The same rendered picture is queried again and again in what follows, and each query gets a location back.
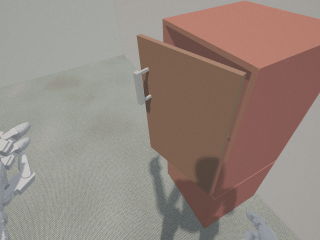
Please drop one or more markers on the robot left forearm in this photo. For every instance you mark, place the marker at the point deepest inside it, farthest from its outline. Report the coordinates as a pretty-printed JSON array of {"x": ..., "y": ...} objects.
[{"x": 3, "y": 231}]

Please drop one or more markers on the left robot hand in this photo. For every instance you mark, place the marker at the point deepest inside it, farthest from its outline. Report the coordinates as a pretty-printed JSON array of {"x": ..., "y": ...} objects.
[{"x": 8, "y": 151}]

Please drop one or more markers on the right robot hand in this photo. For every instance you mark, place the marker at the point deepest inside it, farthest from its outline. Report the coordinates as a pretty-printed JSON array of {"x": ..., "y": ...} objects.
[{"x": 264, "y": 232}]

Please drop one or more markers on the handle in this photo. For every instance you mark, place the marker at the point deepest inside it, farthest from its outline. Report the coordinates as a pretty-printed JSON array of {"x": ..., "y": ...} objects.
[{"x": 137, "y": 75}]

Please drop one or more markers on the cupboard door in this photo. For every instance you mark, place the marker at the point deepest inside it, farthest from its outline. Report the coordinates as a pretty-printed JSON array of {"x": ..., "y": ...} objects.
[{"x": 191, "y": 109}]

